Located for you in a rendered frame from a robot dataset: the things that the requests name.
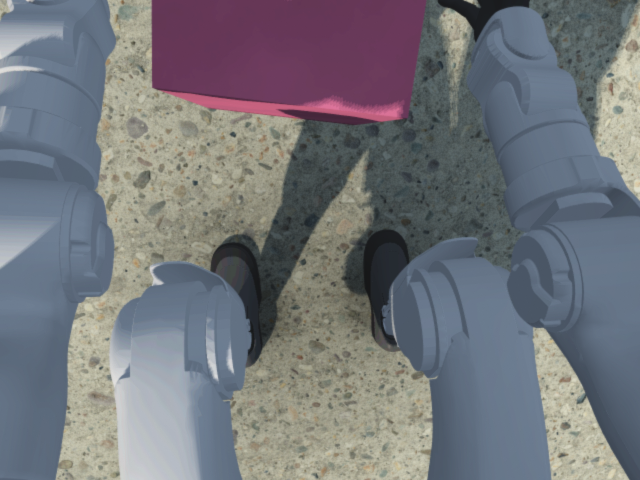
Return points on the robot shin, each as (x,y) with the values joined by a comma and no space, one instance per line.
(164,273)
(449,249)

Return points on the robot right shin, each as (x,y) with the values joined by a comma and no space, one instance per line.
(449,249)

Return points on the carton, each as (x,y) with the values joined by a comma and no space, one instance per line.
(340,61)

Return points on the left robot forearm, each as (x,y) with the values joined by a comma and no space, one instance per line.
(52,81)

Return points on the robot left upper arm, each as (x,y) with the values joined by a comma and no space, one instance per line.
(56,249)

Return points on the robot right upper arm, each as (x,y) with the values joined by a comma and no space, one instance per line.
(580,280)

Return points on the right robot hand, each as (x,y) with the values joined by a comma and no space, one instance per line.
(478,17)

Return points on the right robot forearm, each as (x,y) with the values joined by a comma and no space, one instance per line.
(551,165)

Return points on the robot left shin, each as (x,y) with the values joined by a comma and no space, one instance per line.
(164,273)

